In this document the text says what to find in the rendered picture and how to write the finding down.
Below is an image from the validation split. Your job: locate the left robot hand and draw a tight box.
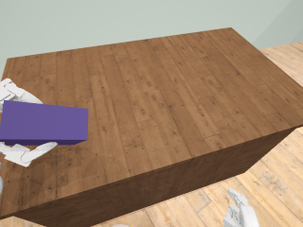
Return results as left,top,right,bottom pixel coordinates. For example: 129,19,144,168
0,79,58,167

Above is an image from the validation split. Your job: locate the right robot hand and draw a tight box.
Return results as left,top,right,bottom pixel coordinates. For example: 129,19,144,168
223,187,260,227

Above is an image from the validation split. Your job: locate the sponge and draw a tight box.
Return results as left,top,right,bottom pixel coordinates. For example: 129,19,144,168
0,100,89,146

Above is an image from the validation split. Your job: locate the table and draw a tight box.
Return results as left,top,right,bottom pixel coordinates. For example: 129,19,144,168
0,27,303,227

